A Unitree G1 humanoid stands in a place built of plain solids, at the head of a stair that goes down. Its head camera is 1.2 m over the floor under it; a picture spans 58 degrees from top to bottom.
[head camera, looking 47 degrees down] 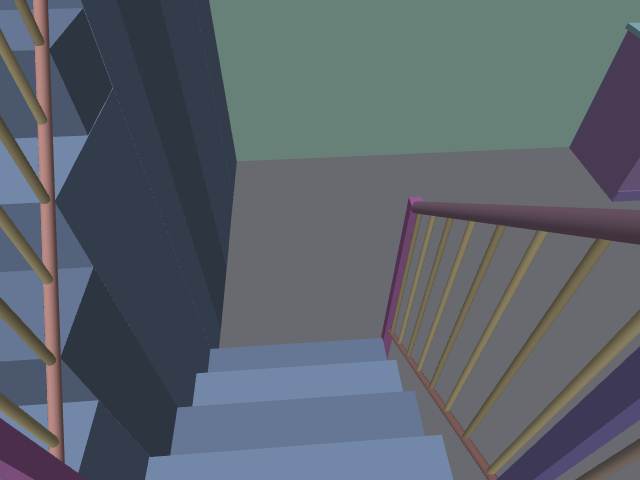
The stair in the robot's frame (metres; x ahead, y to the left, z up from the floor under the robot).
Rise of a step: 0.20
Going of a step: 0.23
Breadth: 0.90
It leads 4 degrees to the left of straight ahead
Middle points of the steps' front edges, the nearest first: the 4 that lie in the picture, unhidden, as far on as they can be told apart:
0.45 0.07 -0.20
0.68 0.08 -0.41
0.91 0.10 -0.61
1.15 0.12 -0.82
